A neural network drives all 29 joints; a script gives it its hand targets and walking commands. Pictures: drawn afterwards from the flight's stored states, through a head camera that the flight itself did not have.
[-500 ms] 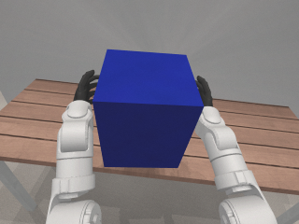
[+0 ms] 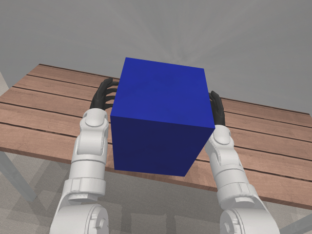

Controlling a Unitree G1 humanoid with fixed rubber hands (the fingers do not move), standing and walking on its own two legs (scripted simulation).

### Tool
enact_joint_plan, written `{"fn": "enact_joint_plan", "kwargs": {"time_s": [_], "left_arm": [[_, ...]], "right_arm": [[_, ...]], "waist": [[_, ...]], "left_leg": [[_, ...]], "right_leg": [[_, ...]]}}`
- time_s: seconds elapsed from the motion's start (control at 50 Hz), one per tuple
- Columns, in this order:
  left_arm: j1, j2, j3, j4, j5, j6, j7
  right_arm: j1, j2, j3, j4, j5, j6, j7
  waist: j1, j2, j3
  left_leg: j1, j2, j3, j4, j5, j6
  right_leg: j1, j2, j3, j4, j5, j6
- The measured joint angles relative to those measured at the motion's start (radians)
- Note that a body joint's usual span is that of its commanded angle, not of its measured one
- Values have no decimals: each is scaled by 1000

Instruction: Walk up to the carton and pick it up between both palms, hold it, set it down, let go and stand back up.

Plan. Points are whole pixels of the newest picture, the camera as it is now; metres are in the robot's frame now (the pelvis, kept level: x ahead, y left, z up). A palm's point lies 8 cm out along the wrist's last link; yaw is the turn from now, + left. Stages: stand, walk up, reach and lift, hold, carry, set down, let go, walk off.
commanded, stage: set down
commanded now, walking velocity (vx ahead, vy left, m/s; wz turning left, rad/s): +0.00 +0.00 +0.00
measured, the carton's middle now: (157, 121) +0.40 +0.00 +0.09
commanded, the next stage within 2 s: none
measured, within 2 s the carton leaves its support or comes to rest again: neither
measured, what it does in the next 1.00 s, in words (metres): stands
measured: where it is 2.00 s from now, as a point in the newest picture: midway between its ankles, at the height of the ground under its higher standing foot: outside the picture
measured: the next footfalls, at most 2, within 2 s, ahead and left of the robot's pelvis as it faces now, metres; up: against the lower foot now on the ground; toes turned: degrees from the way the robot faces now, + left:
none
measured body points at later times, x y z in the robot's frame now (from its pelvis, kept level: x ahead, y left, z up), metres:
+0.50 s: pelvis +0.01 +0.01 +0.00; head +0.01 +0.03 +0.45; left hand +0.41 +0.15 +0.12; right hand +0.41 -0.15 +0.12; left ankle +0.02 +0.14 -0.75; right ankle -0.01 -0.11 -0.75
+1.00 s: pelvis +0.01 +0.00 +0.00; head +0.04 +0.01 +0.45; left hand +0.43 +0.13 +0.08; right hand +0.42 -0.17 +0.09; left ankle +0.02 +0.14 -0.75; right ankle -0.01 -0.11 -0.75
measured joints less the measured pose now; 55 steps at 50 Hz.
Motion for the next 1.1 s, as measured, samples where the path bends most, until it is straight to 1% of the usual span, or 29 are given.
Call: {"fn": "enact_joint_plan", "kwargs": {"time_s": [0.08,0.16,0.24,0.38,0.58,0.66,0.74,0.84,0.96,1.1], "left_arm": [[19,3,-19,4,-22,-32,23],[13,6,-16,14,-23,-38,28],[4,6,-8,33,-21,-32,26],[-10,-1,5,75,-22,-51,28],[-52,-6,22,197,-31,-123,50],[-78,-18,50,281,-19,-179,57],[-98,-26,82,341,-5,-217,60],[-114,-29,120,393,-4,-258,56],[-120,-25,141,435,-16,-322,53],[-130,-18,153,475,-20,-370,53]], "right_arm": [[5,-21,33,-3,25,-19,-6],[-9,-37,59,4,40,-15,-14],[-17,-37,57,24,41,-10,-15],[-22,-31,26,59,23,-30,-6],[-54,-23,-75,140,-60,-80,26],[-70,-20,-147,179,-103,-103,52],[-88,-18,-198,205,-148,-110,70],[-99,-8,-238,212,-201,-115,75],[-99,8,-274,198,-255,-139,78],[-109,16,-305,209,-295,-165,80]], "waist": [[-6,4,-11],[-10,7,-10],[-11,12,-13],[1,25,-11],[15,28,-36],[26,29,-62],[36,35,-56],[44,44,-53],[53,60,-69],[57,66,-87]], "left_leg": [[-13,2,-3,6,-9,0],[-13,2,-4,8,-15,2],[-15,-1,-2,6,-16,4],[-27,-7,1,12,-19,7],[-63,-3,8,3,-7,4],[-86,3,15,-3,0,-1],[-88,7,22,-17,9,-2],[-106,10,27,-37,23,-3],[-147,13,32,-46,30,-4],[-173,10,34,-45,25,-1]], "right_leg": [[-4,2,-3,-9,-2,1],[-2,2,-4,-14,-4,3],[-3,-1,-3,-18,-4,5],[-15,-7,0,-13,-5,10],[-59,-4,7,-12,5,7],[-88,2,14,-13,12,1],[-103,6,20,-7,13,-2],[-135,8,25,-2,16,-4],[-179,11,29,-6,22,-6],[-205,8,31,-8,19,-2]]}}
